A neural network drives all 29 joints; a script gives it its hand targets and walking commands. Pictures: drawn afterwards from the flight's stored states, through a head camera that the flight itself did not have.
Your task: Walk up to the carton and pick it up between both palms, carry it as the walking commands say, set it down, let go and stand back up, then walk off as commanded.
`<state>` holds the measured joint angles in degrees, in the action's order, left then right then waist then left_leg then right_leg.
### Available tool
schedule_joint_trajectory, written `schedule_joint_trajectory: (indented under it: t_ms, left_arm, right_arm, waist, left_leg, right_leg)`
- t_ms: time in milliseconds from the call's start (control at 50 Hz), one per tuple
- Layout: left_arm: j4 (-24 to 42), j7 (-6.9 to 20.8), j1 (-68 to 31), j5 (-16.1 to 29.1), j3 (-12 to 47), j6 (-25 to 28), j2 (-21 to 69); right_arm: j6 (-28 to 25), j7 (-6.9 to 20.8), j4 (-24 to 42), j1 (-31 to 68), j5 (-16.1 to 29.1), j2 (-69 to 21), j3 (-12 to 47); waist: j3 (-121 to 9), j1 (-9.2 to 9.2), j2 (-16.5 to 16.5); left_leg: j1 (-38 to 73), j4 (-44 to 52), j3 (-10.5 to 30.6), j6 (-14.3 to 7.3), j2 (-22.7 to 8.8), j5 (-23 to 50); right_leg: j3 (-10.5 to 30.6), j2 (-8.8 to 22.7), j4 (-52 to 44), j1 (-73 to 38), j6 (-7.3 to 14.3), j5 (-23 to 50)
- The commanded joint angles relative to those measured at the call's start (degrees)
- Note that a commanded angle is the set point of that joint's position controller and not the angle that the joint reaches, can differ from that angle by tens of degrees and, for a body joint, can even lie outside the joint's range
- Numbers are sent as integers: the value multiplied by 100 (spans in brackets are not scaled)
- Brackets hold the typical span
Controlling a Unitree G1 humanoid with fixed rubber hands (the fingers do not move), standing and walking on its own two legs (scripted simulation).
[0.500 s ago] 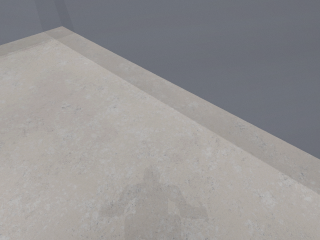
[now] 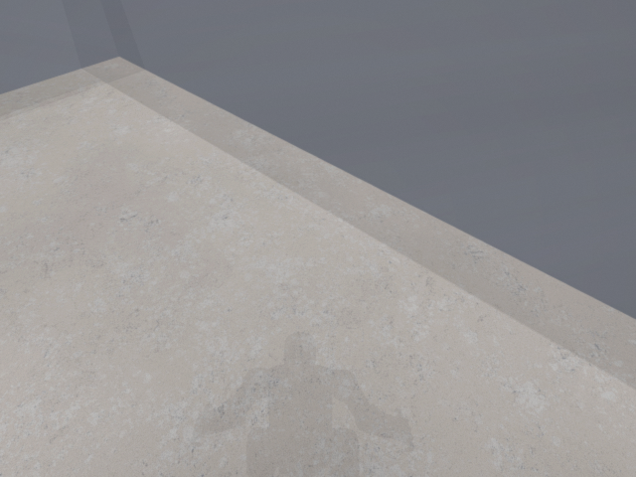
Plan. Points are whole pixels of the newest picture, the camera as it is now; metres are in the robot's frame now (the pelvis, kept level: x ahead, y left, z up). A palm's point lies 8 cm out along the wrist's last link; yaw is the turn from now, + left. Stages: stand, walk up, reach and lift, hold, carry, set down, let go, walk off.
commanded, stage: stand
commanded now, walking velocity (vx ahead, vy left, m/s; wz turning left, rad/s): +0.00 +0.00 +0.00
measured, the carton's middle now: out of the picture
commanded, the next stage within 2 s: walk up in 0.80 s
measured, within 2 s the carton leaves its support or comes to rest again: neither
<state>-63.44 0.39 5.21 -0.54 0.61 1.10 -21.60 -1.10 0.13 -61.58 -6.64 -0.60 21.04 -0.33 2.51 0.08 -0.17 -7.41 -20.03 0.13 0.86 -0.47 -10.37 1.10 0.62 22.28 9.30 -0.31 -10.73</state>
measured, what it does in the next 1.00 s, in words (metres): stands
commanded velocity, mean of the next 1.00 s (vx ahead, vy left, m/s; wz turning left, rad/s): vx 0.00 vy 0.00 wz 0.00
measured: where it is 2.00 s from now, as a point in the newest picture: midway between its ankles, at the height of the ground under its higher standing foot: outside the picture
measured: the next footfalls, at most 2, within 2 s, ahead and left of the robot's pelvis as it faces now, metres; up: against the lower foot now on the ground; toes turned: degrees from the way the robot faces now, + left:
left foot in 1.32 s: +0.02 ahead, +0.17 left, +0.00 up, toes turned +6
right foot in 1.76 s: +0.00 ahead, +0.02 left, +0.00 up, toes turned +15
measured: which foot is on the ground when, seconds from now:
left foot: down 0.00-1.00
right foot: down 0.00-1.00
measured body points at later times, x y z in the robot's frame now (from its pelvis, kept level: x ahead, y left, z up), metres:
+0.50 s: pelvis +0.00 +0.00 +0.00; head +0.01 +0.00 +0.45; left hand +0.10 +0.30 -0.12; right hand +0.10 -0.31 -0.12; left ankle +0.01 +0.13 -0.75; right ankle +0.02 -0.12 -0.75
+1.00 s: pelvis +0.01 +0.00 +0.00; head +0.01 +0.00 +0.45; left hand +0.11 +0.31 -0.12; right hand +0.09 -0.31 -0.12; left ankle +0.01 +0.13 -0.75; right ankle +0.02 -0.12 -0.75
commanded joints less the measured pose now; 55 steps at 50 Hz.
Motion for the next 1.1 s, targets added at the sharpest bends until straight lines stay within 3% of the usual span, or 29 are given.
schedule_joint_trajectory:
  t_ms: [0, 20, 40, 60, 120, 200, 240, 280, 420, 500, 520, 600, 620, 660, 680, 760, 820, 840, 860, 900, 920, 940, 960, 980, 1000, 1020, 1040, 1060, 1080]
  left_arm:
    - [242, -64, -222, -13, -176, 106, -1069]
    - [315, -42, -224, -28, -183, 105, -1170]
    - [311, -73, -352, 43, -204, 96, -1144]
    - [306, -90, -226, 8, -208, 86, -975]
    - [332, -106, -251, -15, -252, 103, -1135]
    - [260, -91, -270, 39, -241, 76, -1211]
    - [336, -97, -371, -1, -262, 47, -1286]
    - [285, -96, -296, 10, -175, 89, -1003]
    - [236, -91, -136, 68, -237, 97, -1133]
    - [325, -85, -388, 4, -211, 90, -1082]
    - [274, -90, -333, -65, -225, 75, -972]
    - [264, -87, -249, 52, -220, 82, -1043]
    - [251, -77, -245, 31, -261, 68, -1056]
    - [194, -103, -227, 20, -200, 76, -1050]
    - [324, -111, -238, 25, -217, 73, -965]
    - [351, -100, -272, 5, -214, 73, -1133]
    - [252, -86, -188, -22, -246, 67, -1143]
    - [285, -69, -231, -1, -198, 36, -1047]
    - [319, -97, -205, 68, -255, 89, -1181]
    - [316, -108, -269, 41, -240, 79, -1187]
    - [301, -96, -351, 18, -278, 68, -1316]
    - [310, -93, -275, 5, -206, 41, -1114]
    - [353, -99, -247, 45, -240, 70, -1002]
    - [492, -105, -241, 80, -509, 25, -1550]
    - [547, -124, -102, 50, -593, -23, -1614]
    - [600, -137, 24, 75, -564, -68, -1728]
    - [690, -121, 222, 19, -655, -65, -1842]
    - [891, -129, 111, -7, -714, -58, -1813]
    - [967, -133, 2, -19, -713, -73, -1707]
  right_arm:
    - [-98, -42, 249, 196, 1, 1110, -204]
    - [-71, -61, 235, 266, 37, 1231, -233]
    - [-57, -63, 189, 154, 53, 1022, -191]
    - [-105, -48, 209, 355, -44, 1195, -207]
    - [-58, -54, 225, 427, -76, 1078, -220]
    - [-55, 6, 164, 369, 5, 1116, -223]
    - [-47, -2, 244, 393, 0, 976, -217]
    - [-63, -9, 230, 488, -39, 1129, -248]
    - [-26, -41, 133, 304, 23, 1119, -238]
    - [-52, -44, 148, 422, -42, 1149, -217]
    - [-99, -48, 159, 369, -6, 1186, -273]
    - [-101, -53, 210, 385, 6, 1100, -247]
    - [-72, -47, 157, 354, -2, 1069, -218]
    - [-103, -30, 128, 182, 36, 1174, -261]
    - [-78, -41, 118, 368, -28, 1222, -281]
    - [-17, -46, 236, 379, 17, 1040, -237]
    - [-55, -45, 74, 168, -7, 1181, -261]
    - [-33, -55, 64, 346, 1, 1269, -250]
    - [-39, -41, 104, 253, 36, 1084, -239]
    - [-82, -32, 168, 362, 47, 976, -191]
    - [-57, -13, 156, 342, 5, 1016, -214]
    - [-47, -18, 130, 428, -23, 1187, -244]
    - [-63, -33, 181, 294, -25, 1040, -236]
    - [49, 93, 753, 503, -168, 1498, -358]
    - [81, 108, 906, 509, -140, 1430, -340]
    - [150, 108, 1028, 535, -103, 1339, -404]
    - [228, 126, 1197, 578, -164, 1409, -396]
    - [300, 157, 1319, 550, -199, 1193, -353]
    - [355, 218, 1277, 363, -254, 1377, -405]
  waist:
    - [-423, -69, -35]
    - [-421, 83, 26]
    - [-386, -73, -140]
    - [-192, 69, 39]
    - [-152, 38, -265]
    - [-525, -30, 85]
    - [-343, -104, -25]
    - [-470, 40, -240]
    - [-451, -18, 241]
    - [-300, 60, -268]
    - [-286, -45, 167]
    - [-557, -82, 125]
    - [-606, -22, -143]
    - [-658, -97, 200]
    - [-518, -1, -95]
    - [-540, -63, -76]
    - [-289, -74, 295]
    - [-332, -2, -113]
    - [-364, -28, 114]
    - [-321, -116, -106]
    - [-284, -22, 180]
    - [-314, -35, -234]
    - [-518, -15, -38]
    - [-286, 77, 25]
    - [-463, 10, -233]
    - [-521, 155, -300]
    - [-574, 275, -644]
    - [-584, 310, -1012]
    - [-518, 210, -707]
  left_leg:
    - [101, 296, 449, -282, -655, 604]
    - [143, 311, 492, -271, -628, 599]
    - [43, 475, 504, -291, -628, 392]
    - [-37, 361, 501, -310, -652, 253]
    - [9, 316, 475, -280, -671, 293]
    - [146, 372, 360, -213, -653, 177]
    - [57, 458, 411, -152, -618, 256]
    - [181, 428, 504, -241, -683, 469]
    - [240, 510, 475, -279, -720, 330]
    - [116, 453, 443, -221, -659, 349]
    - [168, 543, 380, -224, -641, 313]
    - [208, 446, 494, -230, -714, 630]
    - [287, 441, 438, -268, -766, 746]
    - [389, 484, 486, -251, -740, 988]
    - [251, 438, 470, -283, -758, 929]
    - [518, 508, 423, -285, -721, 945]
    - [307, 472, 356, -211, -668, 509]
    - [304, 445, 464, -276, -726, 538]
    - [216, 505, 373, -241, -702, 342]
    - [219, 520, 455, -235, -700, 369]
    - [32, 545, 388, -214, -664, 304]
    - [191, 552, 452, -268, -687, 279]
    - [334, 600, 458, -235, -692, 486]
    - [-810, -498, 431, -393, -397, 1894]
    - [-1077, -855, 230, -366, -289, 2006]
    - [-1197, -1607, -56, -239, 94, 1457]
    - [-1679, -2347, -44, -263, 323, -148]
    - [-1858, -3148, 387, -310, 374, -1635]
    - [-2102, -3573, 573, -294, 177, -1616]
  right_leg:
    - [487, 629, -375, -171, 209, 683]
    - [599, 684, -507, -156, 233, 701]
    - [544, 667, -382, -110, 247, 565]
    - [570, 645, -552, -46, 232, 597]
    - [569, 588, -580, 17, 181, 399]
    - [673, 695, -588, -110, 231, 401]
    - [520, 639, -567, -66, 201, 473]
    - [542, 636, -585, -116, 194, 354]
    - [642, 665, -572, -185, 204, 353]
    - [607, 632, -693, -56, 198, 374]
    - [614, 689, -666, -35, 188, 516]
    - [515, 612, -539, -278, 163, 788]
    - [503, 679, -533, -352, 213, 854]
    - [554, 671, -427, -359, 192, 1071]
    - [476, 602, -479, -307, 139, 1011]
    - [486, 629, -573, -182, 147, 831]
    - [627, 631, -590, -160, 183, 633]
    - [499, 642, -614, -123, 175, 678]
    - [632, 662, -675, -256, 185, 692]
    - [695, 676, -681, -172, 240, 755]
    - [652, 692, -632, -250, 254, 536]
    - [544, 607, -639, -99, 200, 583]
    - [539, 604, -740, -288, 145, 388]
    - [200, 583, 182, -467, 322, 1539]
    - [291, 814, 237, -588, 536, 2000]
    - [609, 1217, 59, -596, 862, 2421]
    - [1134, 1655, -77, -640, 1283, 2462]
    - [1347, 2041, -265, -321, 1605, 2759]
    - [1192, 2034, -215, -351, 1652, 2645]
